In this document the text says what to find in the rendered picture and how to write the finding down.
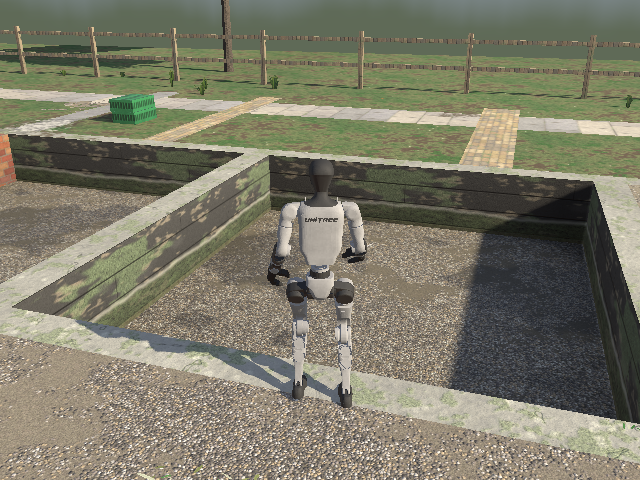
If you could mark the left robot forearm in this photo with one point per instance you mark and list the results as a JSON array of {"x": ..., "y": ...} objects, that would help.
[{"x": 276, "y": 262}]

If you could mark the robot left foot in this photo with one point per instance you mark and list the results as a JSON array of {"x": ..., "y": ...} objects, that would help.
[{"x": 298, "y": 391}]

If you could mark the robot left upper arm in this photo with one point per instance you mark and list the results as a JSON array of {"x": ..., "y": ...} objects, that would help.
[{"x": 288, "y": 212}]

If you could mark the robot right upper arm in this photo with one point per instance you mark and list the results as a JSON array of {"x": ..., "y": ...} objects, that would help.
[{"x": 352, "y": 213}]

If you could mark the robot torso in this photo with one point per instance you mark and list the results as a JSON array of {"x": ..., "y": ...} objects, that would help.
[{"x": 320, "y": 241}]

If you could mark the right robot forearm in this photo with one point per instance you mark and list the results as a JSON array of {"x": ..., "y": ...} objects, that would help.
[{"x": 362, "y": 254}]

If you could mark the robot left hand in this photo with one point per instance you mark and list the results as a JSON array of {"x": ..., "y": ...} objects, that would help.
[{"x": 273, "y": 281}]

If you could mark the robot right hand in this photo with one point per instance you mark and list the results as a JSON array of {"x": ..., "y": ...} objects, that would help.
[{"x": 349, "y": 253}]

